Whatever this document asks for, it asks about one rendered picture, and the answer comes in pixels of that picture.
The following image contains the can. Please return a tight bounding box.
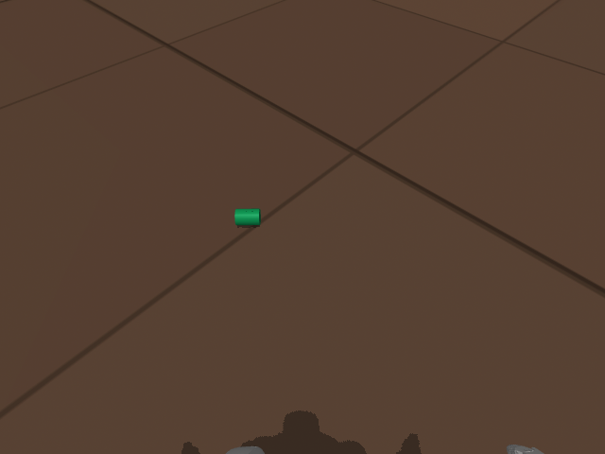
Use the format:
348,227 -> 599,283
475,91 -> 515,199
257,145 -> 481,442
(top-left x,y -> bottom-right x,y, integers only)
234,209 -> 261,225

